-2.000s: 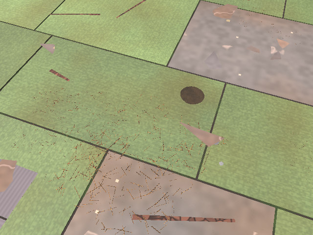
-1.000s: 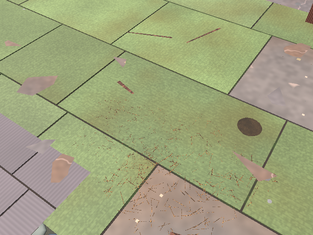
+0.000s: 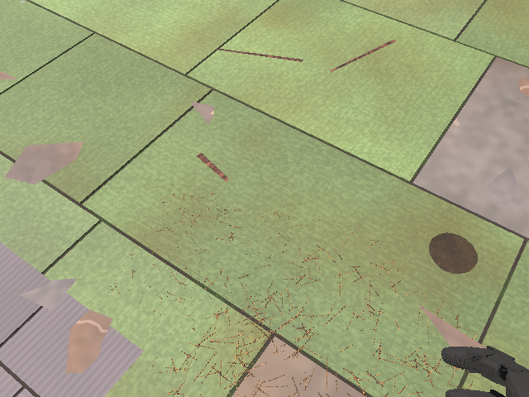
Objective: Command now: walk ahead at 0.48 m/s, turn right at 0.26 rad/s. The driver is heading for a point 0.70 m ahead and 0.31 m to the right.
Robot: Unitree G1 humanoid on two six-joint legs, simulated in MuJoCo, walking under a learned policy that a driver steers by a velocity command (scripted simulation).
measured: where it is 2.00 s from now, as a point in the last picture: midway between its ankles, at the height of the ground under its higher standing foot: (465, 339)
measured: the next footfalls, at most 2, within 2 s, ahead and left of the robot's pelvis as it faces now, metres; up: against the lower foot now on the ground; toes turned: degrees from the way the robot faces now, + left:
right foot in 0.40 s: +0.33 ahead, -0.13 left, +0.00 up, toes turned -13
left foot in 0.78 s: +0.30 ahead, +0.10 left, +0.00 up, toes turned -27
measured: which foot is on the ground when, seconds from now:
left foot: down 0.00-0.42, up 0.44-0.76, down 0.78-1.00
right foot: up 0.00-0.38, down 0.40-0.76, up 0.78-1.00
